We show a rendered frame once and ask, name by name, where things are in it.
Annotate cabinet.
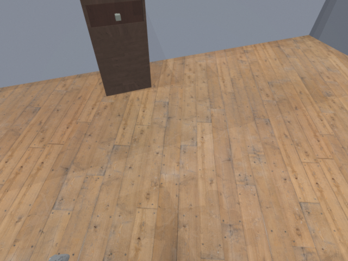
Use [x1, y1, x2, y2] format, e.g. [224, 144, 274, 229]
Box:
[80, 0, 151, 96]

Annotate handle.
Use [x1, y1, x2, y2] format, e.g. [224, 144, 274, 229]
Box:
[115, 13, 121, 21]

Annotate drawer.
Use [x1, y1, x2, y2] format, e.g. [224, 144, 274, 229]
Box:
[86, 0, 143, 27]

